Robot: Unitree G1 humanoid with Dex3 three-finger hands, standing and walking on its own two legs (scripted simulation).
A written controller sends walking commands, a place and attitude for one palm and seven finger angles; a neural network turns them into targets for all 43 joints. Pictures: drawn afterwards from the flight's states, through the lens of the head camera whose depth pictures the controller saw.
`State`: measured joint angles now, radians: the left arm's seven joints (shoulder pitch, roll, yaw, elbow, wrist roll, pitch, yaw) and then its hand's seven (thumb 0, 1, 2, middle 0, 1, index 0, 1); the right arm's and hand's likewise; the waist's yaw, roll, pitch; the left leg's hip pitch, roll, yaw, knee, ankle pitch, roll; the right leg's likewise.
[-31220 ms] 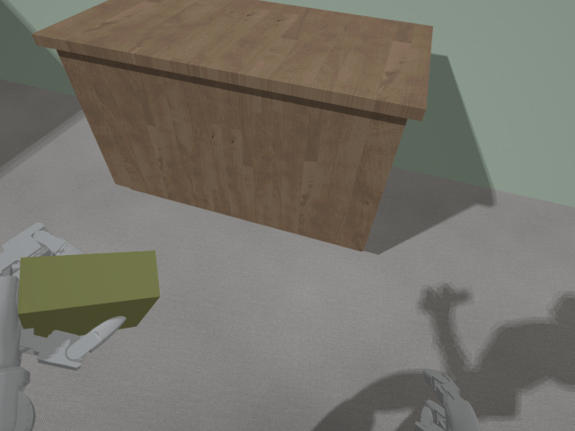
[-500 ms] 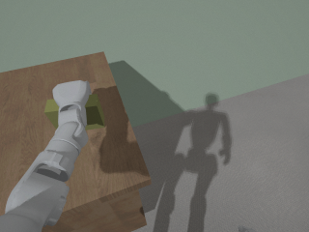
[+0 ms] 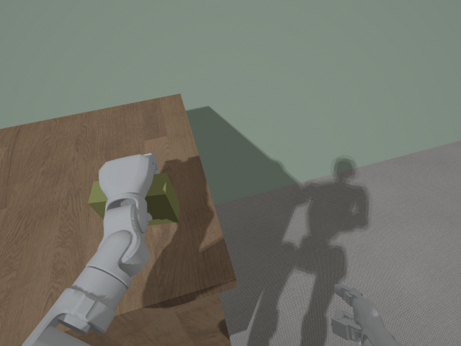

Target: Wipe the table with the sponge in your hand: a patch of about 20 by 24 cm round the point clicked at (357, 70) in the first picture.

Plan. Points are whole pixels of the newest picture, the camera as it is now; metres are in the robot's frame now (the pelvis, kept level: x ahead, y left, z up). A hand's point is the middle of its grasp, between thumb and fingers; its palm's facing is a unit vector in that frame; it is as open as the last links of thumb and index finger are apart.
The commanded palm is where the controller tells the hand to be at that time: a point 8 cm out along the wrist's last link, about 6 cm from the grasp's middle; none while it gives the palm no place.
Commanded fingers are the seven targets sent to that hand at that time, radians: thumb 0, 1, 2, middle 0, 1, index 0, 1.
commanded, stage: wipe back along the third lane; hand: left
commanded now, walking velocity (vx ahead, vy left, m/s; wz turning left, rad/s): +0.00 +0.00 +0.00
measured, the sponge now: (141, 207) +0.35 +0.23 +0.05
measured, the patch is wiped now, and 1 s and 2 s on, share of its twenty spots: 0.90 0.90 0.90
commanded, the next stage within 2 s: slide back across to the middle lane in 1.54 s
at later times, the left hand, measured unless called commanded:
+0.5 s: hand (140, 213) +0.30 +0.20 +0.09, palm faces +0.07 -0.04 -1.00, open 9.2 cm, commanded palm +0.26 +0.19 +0.12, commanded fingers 0.00 0.10 1.30 -1.20 -1.60 -1.20 -1.60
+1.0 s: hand (144, 223) +0.29 +0.19 +0.09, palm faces +0.09 -0.04 -0.99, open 9.2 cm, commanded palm +0.24 +0.18 +0.11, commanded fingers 0.00 0.10 1.30 -1.20 -1.60 -1.20 -1.60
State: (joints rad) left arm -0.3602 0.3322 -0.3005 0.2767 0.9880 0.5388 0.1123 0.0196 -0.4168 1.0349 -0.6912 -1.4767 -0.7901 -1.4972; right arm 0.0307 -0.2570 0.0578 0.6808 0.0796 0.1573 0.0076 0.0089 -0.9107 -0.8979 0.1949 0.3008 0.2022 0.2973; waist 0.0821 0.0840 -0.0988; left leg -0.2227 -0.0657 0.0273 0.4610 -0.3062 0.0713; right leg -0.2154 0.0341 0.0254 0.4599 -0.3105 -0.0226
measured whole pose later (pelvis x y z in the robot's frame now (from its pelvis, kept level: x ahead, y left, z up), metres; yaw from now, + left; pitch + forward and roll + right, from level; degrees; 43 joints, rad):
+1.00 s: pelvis -0.01 -0.03 +0.00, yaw -1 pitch +0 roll +1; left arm -0.15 0.32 -0.30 0.09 1.00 0.57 0.13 0.02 -0.41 1.04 -0.69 -1.49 -0.80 -1.50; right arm 0.02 -0.26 0.06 0.70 0.07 0.14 0.02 0.01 -0.91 -0.90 0.19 0.30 0.20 0.30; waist 0.09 0.10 -0.08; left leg -0.17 -0.04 0.03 0.44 -0.29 0.04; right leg -0.17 0.06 0.03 0.47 -0.30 -0.06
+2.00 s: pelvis -0.02 -0.02 +0.00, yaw -2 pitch -1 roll +1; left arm -0.11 0.35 -0.26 0.02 0.96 0.55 0.09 0.01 -0.43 1.04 -0.72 -1.47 -0.83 -1.47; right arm 0.00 -0.26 0.07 0.71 0.06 0.15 -0.01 0.01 -0.91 -0.90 0.19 0.30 0.20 0.30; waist 0.09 0.10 -0.05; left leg -0.13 -0.04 0.05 0.41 -0.27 0.04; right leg -0.15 0.06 0.05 0.45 -0.28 -0.05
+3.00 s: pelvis -0.06 -0.05 +0.00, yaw +2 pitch +2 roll +0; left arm -0.44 0.53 -0.07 0.58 0.97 0.15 0.01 -0.02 -0.52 1.06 -0.84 -1.35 -0.92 -1.38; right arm 0.15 -0.28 0.03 0.76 0.05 0.09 -0.10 0.01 -0.91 -0.90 0.20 0.30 0.20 0.30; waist 0.07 0.07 -0.05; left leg -0.31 -0.03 -0.03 0.50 -0.24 0.02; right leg -0.29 0.07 -0.03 0.50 -0.25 -0.08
